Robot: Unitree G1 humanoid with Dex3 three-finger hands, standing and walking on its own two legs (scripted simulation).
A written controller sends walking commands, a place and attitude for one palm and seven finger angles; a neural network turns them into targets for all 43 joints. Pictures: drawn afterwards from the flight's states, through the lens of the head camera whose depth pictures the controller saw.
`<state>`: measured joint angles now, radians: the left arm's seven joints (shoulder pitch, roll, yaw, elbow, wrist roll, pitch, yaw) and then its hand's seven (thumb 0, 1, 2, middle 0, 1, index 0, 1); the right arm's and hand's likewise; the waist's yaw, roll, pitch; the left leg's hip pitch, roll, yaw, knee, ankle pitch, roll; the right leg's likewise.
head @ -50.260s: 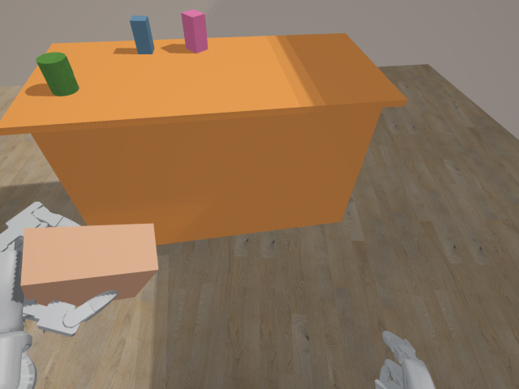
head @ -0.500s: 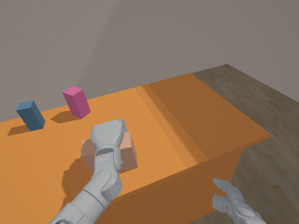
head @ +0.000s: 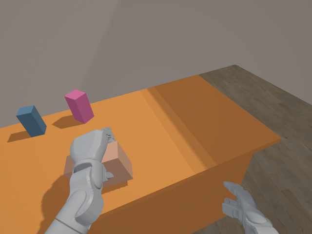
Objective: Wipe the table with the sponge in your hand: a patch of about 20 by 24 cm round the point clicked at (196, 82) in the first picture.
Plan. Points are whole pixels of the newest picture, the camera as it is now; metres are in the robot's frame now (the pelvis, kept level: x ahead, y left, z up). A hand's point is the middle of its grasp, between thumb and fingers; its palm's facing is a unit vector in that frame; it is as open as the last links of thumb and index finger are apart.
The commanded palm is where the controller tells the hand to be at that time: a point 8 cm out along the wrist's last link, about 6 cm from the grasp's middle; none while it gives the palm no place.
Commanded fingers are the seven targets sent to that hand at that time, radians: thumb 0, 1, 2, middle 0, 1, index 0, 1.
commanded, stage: slide back across to the middle lane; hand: left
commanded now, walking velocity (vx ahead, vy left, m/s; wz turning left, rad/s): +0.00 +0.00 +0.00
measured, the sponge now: (104, 171) +0.27 +0.19 +0.04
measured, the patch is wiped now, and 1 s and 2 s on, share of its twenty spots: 1.00 1.00 1.00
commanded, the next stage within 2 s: wipe forward along the middle lane in 0.10 s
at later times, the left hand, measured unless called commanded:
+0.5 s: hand (90, 156) +0.28 +0.23 +0.08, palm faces +0.06 -0.13 -0.99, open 9.7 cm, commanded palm +0.26 +0.23 +0.14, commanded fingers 0.00 0.10 1.30 -1.20 -1.60 -1.20 -1.60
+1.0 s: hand (88, 144) +0.33 +0.25 +0.08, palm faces -0.01 -0.09 -1.00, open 9.7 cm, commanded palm +0.31 +0.25 +0.13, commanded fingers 0.00 0.10 1.30 -1.20 -1.60 -1.20 -1.60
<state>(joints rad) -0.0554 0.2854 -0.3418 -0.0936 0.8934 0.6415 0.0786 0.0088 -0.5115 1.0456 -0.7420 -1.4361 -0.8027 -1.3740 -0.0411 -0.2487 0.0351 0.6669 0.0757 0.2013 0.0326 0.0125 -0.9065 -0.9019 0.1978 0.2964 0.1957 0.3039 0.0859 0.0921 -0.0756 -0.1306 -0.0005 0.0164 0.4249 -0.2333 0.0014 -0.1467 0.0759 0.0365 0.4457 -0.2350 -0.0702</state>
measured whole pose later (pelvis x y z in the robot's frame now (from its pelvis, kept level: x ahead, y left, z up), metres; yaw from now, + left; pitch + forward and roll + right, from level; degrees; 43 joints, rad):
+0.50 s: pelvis -0.01 +0.00 +0.00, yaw +1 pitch -3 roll +1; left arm -0.16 0.32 -0.31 0.09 0.95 0.62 0.06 0.00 -0.53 1.05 -0.77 -1.41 -0.82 -1.35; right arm -0.04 -0.24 0.06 0.69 0.08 0.15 -0.02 0.01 -0.91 -0.90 0.20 0.30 0.20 0.30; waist 0.09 0.08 -0.06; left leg -0.16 -0.01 0.00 0.42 -0.21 0.01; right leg -0.17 0.06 0.02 0.45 -0.23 -0.06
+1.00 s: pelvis +0.00 +0.00 +0.00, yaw +2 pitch +0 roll +1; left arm -0.38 0.33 -0.23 0.41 0.96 0.53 0.04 0.00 -0.54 1.06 -0.78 -1.40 -0.84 -1.34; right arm 0.03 -0.27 0.04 0.71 0.09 0.13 -0.06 0.01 -0.91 -0.90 0.20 0.30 0.20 0.30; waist 0.06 0.07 -0.08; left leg -0.23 -0.01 -0.02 0.44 -0.22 0.00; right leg -0.23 0.06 0.00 0.46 -0.23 -0.07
